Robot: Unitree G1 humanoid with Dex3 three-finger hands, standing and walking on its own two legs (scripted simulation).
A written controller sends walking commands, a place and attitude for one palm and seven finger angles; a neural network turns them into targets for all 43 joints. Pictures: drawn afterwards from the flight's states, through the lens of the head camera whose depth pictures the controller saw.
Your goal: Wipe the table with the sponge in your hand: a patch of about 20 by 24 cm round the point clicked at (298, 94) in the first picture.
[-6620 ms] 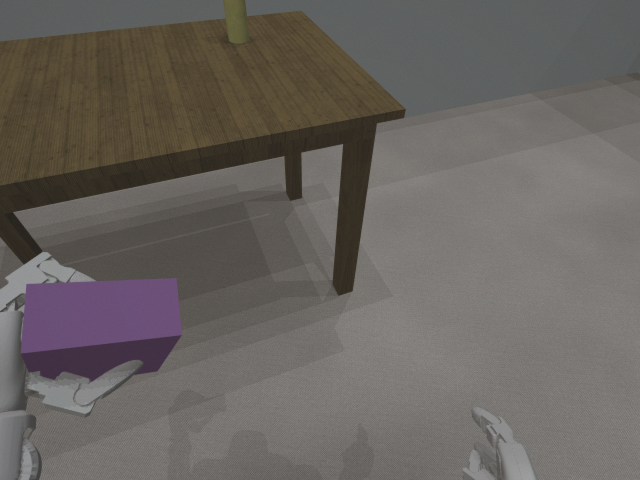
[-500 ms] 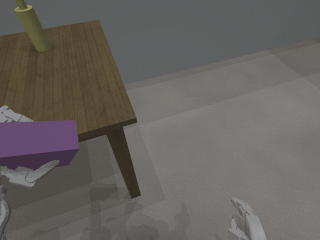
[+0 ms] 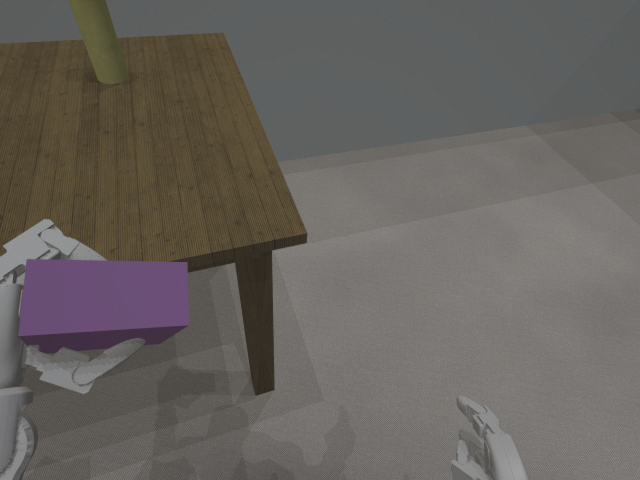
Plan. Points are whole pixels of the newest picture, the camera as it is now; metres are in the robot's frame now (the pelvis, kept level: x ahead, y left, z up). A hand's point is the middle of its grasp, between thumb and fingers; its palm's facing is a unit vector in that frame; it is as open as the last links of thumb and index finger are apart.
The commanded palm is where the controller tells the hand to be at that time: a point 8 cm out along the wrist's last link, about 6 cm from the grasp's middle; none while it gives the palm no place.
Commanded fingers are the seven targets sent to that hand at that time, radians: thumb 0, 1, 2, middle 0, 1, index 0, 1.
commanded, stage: come to a stop and stand still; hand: left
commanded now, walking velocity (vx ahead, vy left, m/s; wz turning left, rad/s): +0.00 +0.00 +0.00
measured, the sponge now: (129, 309) +0.23 +0.22 +0.15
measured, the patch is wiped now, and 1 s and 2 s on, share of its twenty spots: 0.00 0.00 0.00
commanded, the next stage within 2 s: look again from close up in 0.76 s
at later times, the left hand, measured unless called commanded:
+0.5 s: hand (103, 258) +0.27 +0.26 +0.16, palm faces +0.39 -0.84 -0.38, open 9.7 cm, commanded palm +0.21 +0.29 +0.18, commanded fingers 0.00 0.10 1.30 -1.20 -1.60 -1.20 -1.60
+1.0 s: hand (112, 267) +0.26 +0.24 +0.16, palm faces +0.39 -0.84 -0.38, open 9.7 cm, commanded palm +0.20 +0.28 +0.18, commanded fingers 0.00 0.10 1.30 -1.20 -1.60 -1.20 -1.60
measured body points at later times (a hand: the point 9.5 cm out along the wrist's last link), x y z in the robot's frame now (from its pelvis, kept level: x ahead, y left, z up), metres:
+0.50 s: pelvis +0.05 +0.00 +0.01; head +0.07 +0.02 +0.46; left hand +0.24 +0.30 +0.18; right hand +0.25 -0.21 -0.06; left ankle +0.07 +0.08 -0.74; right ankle +0.03 -0.12 -0.74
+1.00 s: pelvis +0.05 -0.01 +0.01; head +0.06 +0.00 +0.46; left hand +0.23 +0.29 +0.18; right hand +0.24 -0.23 -0.07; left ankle +0.07 +0.08 -0.74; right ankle +0.03 -0.12 -0.74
